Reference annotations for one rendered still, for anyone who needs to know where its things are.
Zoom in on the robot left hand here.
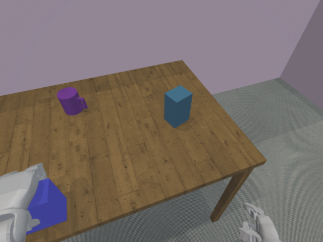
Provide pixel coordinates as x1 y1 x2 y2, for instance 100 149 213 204
0 163 47 232

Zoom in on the sponge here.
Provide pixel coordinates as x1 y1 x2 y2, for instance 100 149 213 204
26 178 67 235

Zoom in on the table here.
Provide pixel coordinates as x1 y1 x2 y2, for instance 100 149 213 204
0 60 267 242

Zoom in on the left robot forearm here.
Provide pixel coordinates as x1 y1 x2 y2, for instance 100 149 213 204
0 208 28 242

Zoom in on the robot right hand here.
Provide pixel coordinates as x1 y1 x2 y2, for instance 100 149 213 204
240 202 280 242

